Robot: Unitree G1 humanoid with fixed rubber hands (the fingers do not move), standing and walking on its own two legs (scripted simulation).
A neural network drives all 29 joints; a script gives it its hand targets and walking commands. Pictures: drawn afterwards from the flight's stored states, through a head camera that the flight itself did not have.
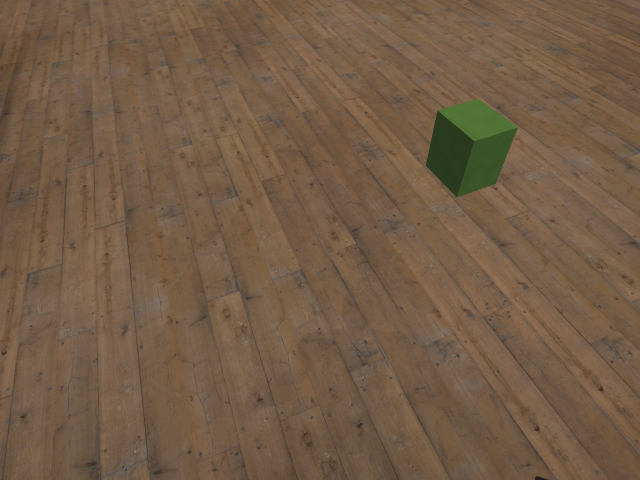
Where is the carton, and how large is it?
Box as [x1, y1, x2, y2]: [426, 99, 517, 196]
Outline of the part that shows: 479,99 475,99 437,110 426,165 456,196 495,183 517,128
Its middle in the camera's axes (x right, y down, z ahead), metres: +0.65 -0.41 +1.71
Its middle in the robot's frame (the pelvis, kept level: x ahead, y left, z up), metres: +1.50 -0.59 -0.58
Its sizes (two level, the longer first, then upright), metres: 0.246 0.210 0.294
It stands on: the floor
